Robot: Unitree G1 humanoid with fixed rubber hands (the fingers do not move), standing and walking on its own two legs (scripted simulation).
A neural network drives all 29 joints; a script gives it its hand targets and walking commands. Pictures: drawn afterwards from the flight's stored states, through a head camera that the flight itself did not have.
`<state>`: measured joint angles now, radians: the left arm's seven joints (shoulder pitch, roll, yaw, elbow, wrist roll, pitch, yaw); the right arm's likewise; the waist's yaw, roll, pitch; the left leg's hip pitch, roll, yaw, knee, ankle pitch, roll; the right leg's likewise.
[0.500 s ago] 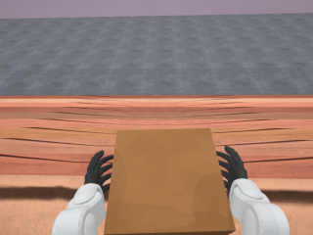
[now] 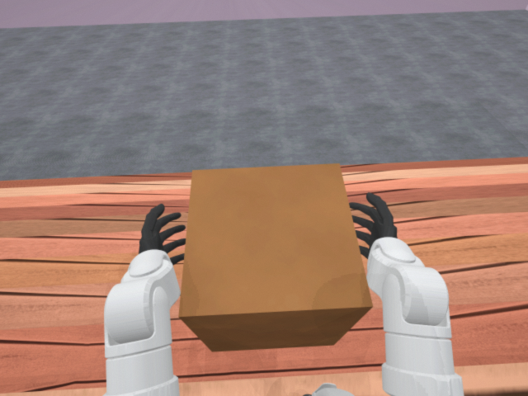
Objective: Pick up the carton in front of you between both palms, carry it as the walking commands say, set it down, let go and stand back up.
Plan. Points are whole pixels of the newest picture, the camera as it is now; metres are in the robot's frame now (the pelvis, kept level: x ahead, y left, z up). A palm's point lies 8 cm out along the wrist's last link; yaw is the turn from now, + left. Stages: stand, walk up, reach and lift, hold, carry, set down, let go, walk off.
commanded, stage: carry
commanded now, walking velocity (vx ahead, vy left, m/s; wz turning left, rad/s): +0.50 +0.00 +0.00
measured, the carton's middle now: (270, 266) +0.32 -0.01 +0.04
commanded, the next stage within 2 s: none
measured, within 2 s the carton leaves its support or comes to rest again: neither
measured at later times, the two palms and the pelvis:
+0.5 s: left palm (204, 129) +0.64 +0.10 +0.09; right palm (346, 123) +0.62 -0.20 +0.09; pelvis +0.29 -0.02 -0.01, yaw -3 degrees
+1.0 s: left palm (204, 109) +0.94 +0.14 -0.04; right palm (304, 108) +0.93 -0.17 -0.05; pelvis +0.59 -0.01 -0.16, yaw +0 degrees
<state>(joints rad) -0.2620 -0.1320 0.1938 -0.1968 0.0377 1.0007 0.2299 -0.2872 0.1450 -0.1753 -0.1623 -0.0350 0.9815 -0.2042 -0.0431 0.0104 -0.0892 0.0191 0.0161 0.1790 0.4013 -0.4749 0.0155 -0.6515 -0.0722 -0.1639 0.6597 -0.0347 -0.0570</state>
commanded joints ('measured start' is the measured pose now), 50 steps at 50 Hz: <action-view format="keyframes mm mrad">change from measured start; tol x64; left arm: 1 -564 -542 -437 161 -88 -46 11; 50 -726 -687 -446 40 -140 -66 -17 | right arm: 1 -646 542 487 80 121 -32 -33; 50 -730 730 545 -11 217 -54 -4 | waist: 1 116 -3 -340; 50 -19 104 -218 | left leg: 1 -167 110 -20 547 764 30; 3 -666 -96 -159 1040 -41 -7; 18 -576 -68 -60 396 315 36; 24 93 165 -440 107 1650 187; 32 -729 -62 -183 423 114 40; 43 552 263 -458 292 1401 174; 50 -191 85 -364 376 902 178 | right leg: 1 659 45 8 -115 -75 -60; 3 982 -330 781 -235 125 -274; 17 790 -128 122 -3 898 -124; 22 528 -62 -9 243 740 -40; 25 -34 175 99 364 -592 15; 32 849 -48 250 -189 250 -65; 44 -609 131 284 830 -765 -28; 50 166 122 14 38 64 15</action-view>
